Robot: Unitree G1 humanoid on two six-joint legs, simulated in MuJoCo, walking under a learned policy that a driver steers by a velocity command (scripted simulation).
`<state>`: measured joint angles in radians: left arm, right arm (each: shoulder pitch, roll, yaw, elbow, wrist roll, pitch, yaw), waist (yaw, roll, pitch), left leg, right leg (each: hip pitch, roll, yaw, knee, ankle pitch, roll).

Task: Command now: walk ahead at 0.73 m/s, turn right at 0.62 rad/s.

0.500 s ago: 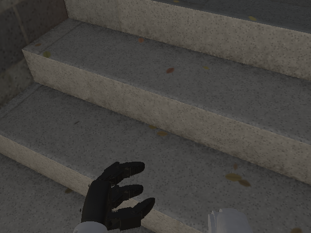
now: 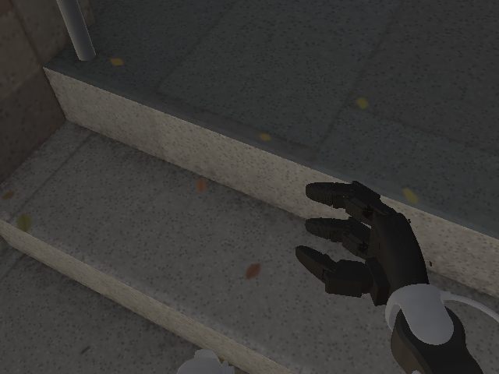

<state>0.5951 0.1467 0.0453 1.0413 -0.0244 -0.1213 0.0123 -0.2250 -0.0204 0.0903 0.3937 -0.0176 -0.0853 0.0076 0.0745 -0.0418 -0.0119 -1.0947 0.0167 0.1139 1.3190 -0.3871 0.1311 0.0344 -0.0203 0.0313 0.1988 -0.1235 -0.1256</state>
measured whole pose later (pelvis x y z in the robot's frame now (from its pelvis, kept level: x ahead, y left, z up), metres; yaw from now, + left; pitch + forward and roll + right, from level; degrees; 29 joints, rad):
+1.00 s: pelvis +0.37 -0.12 +0.32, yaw -15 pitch +2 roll -3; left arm -0.06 0.26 0.04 0.73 0.04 -0.11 0.01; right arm 0.23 -0.21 -0.01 0.81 -0.03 -0.06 0.05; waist -0.03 -0.01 -0.05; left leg -0.48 0.09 0.03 0.84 -0.30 -0.04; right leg -0.32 0.00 -0.20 0.57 -0.29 -0.06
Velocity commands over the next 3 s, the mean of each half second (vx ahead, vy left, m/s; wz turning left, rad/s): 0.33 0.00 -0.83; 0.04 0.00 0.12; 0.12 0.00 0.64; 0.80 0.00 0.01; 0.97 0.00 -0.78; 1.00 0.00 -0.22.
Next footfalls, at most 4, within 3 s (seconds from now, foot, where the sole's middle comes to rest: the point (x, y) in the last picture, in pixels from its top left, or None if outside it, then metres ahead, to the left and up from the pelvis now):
0.50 right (409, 357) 0.39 -0.23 -0.44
1.02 left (295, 316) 0.45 -0.02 -0.44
1.52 right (423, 350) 0.40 -0.26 -0.44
1.90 left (303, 111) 0.85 -0.02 -0.26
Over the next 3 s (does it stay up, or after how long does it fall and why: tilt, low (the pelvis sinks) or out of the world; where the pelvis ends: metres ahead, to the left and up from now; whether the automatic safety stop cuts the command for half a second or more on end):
stays up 1.61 -0.30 0.51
